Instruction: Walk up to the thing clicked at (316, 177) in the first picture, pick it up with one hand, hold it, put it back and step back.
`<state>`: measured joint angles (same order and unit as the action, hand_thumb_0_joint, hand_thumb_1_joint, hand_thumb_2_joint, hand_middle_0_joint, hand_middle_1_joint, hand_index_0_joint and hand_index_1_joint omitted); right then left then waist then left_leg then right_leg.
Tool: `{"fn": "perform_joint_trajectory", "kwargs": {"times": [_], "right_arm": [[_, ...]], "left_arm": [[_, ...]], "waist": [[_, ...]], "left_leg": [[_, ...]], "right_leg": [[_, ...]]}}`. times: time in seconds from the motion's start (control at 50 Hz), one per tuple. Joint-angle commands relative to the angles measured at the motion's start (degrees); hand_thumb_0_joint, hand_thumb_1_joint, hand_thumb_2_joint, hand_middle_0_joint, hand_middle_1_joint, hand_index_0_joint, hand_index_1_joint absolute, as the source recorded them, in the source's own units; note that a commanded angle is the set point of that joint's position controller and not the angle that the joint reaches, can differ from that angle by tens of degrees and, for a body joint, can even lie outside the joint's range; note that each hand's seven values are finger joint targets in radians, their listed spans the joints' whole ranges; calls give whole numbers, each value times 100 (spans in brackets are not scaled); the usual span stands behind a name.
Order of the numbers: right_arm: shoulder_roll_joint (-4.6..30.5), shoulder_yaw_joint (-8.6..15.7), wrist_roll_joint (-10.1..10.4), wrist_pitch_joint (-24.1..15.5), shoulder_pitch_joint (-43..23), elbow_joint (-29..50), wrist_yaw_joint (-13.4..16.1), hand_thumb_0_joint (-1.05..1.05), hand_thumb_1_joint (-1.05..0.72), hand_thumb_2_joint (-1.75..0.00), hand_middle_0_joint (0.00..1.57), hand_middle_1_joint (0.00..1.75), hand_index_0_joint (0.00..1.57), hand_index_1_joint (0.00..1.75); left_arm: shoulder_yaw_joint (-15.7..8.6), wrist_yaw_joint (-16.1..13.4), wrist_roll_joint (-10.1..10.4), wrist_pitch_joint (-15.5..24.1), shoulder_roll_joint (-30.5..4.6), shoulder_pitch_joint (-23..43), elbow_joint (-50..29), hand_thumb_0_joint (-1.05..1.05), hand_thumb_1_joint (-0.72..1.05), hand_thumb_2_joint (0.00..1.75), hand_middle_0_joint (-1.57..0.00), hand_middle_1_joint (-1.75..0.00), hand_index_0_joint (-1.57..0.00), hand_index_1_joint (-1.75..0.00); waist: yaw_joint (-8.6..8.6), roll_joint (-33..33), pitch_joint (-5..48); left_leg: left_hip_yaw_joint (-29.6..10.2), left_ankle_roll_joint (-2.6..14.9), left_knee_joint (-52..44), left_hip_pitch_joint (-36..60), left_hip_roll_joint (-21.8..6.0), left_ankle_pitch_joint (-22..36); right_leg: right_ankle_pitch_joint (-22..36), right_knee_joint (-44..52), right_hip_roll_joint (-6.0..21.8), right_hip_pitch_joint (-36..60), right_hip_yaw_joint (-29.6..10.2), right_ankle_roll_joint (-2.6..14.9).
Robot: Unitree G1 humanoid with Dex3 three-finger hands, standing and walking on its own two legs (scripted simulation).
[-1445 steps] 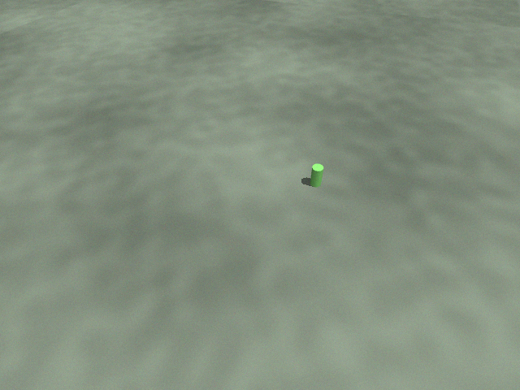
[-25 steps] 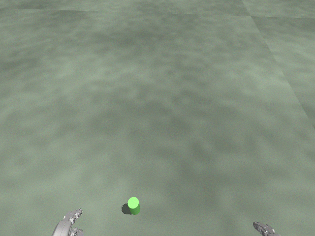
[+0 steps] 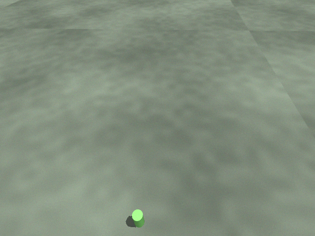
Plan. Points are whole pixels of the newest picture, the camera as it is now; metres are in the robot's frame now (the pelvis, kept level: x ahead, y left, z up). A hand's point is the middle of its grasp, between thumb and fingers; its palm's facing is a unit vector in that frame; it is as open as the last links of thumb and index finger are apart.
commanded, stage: stand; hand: left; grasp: from above
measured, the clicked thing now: (138, 218) +0.39 +0.16 -0.72
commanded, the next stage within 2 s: step back in 1.82 s
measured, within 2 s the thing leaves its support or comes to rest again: neither
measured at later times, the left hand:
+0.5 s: hand out of the picture +0.04 +0.23 -0.16, palm faces +0.02 -0.94 -0.33, open 7.4 cm
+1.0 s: hand out of the picture +0.07 +0.22 -0.16, palm faces +0.01 -0.95 -0.31, open 7.4 cm
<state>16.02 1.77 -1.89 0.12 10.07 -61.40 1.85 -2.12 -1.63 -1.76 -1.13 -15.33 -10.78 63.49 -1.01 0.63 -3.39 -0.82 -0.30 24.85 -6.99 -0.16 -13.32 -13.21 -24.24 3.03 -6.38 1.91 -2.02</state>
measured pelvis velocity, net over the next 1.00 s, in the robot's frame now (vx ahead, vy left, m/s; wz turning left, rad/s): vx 0.01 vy -0.01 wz -0.01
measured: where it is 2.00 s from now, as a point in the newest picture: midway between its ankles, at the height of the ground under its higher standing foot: outside the picture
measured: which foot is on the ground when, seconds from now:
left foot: down 0.00-1.00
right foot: down 0.00-1.00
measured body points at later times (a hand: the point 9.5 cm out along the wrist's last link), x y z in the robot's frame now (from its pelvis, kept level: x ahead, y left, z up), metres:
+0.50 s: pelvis -0.01 -0.01 +0.00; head -0.01 -0.02 +0.45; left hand +0.04 +0.28 -0.13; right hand +0.05 -0.30 -0.14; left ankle +0.01 +0.12 -0.74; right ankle +0.00 -0.14 -0.74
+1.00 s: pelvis +0.01 -0.01 +0.01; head +0.01 -0.02 +0.46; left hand +0.07 +0.27 -0.13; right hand +0.07 -0.30 -0.14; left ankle +0.01 +0.12 -0.74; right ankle +0.00 -0.14 -0.74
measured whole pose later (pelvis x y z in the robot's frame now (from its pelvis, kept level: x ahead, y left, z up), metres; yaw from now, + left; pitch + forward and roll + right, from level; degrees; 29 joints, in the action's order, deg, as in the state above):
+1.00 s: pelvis +0.01 -0.01 +0.01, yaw -1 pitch -3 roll +0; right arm 17.7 0.4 -1.3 0.0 7.3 -65.1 1.0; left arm -1.5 -0.6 -0.9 0.0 -16.3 -6.7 66.7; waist 0.0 0.9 -3.4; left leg -0.7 -1.5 19.0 -4.7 -1.6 -10.9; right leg -11.0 -19.0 1.6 -4.6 1.9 -1.0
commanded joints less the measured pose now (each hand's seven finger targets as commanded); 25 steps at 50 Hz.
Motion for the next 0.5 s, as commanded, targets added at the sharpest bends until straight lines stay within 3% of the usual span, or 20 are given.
{"fn": "perform_joint_trajectory", "kwargs": {"times": [0.0, 0.12, 0.26, 0.4, 0.48], "right_arm": [[1122, 212, 28, -147, -246, 241, 29, 0, -90, -90, 20, 30, 20, 30], [1140, 196, 23, -128, -287, 159, 2, 0, -90, -90, 20, 30, 20, 30], [1165, 163, 47, -149, -345, 85, -24, 0, -90, -90, 20, 30, 20, 30], [1221, 118, 51, -123, -378, 30, -33, 0, -90, -90, 20, 30, 20, 30], [1253, 100, 59, -131, -369, -10, -38, 0, -90, -90, 20, 30, 20, 30]], "left_arm": [[-214, -67, -13, 162, -1108, 212, -201, 0, 90, 90, -20, -30, -20, -30], [-236, -52, 3, 175, -1218, 346, -103, 0, 90, 90, -20, -30, -20, -30], [-212, -32, 7, 201, -1253, 382, -35, 0, 90, 90, -20, -30, -20, -30], [-195, -5, 31, 190, -1297, 462, -21, 0, 90, 90, -20, -30, -20, -30], [-185, -1, 41, 217, -1300, 524, -9, 0, 90, 90, -20, -30, -20, -30]], "waist": [[-10, -29, -10], [24, -12, -88], [21, -137, 19], [34, -54, 11], [58, -34, 86]], "left_leg": [[-538, 169, -752, -215, -510, 352], [-549, 166, -889, -306, -520, 42], [-531, 164, -871, -109, -558, 326], [-533, 151, -925, -280, -571, 120], [-486, 153, -837, -141, -590, 393]], "right_leg": [[348, 654, 328, -29, -394, 220], [216, 782, 343, -18, -427, 199], [262, 855, 389, -17, -463, 214], [178, 863, 376, 51, -453, 211], [397, 901, 415, 62, -501, 223]]}}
